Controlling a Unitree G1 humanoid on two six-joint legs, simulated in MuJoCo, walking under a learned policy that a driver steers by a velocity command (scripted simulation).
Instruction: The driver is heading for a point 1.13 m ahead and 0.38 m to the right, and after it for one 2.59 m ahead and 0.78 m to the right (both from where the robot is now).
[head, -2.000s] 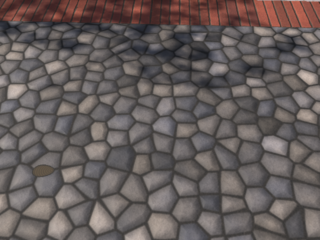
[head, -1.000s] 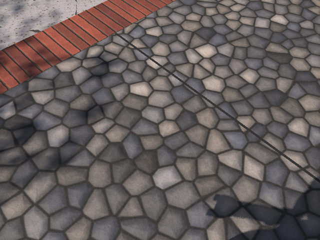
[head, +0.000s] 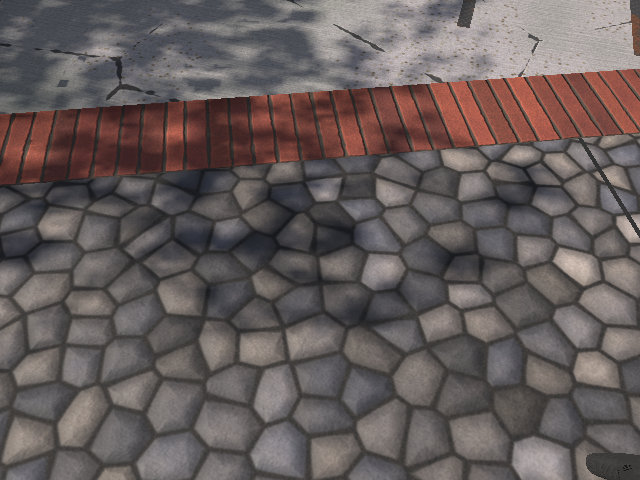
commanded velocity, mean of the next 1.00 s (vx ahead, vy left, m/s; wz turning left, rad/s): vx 0.44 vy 0.00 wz -0.48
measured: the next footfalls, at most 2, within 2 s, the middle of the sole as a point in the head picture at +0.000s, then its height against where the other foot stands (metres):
right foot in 0.78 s outside the picture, level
left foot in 1.28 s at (563, 444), level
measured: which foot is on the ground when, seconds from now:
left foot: down 0.00-0.80, up 0.82-1.00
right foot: down 0.00-0.28, up 0.30-0.76, down 0.78-1.00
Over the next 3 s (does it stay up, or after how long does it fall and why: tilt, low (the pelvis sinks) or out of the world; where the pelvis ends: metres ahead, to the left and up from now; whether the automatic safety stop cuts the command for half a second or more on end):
stays up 1.45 -0.53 0.01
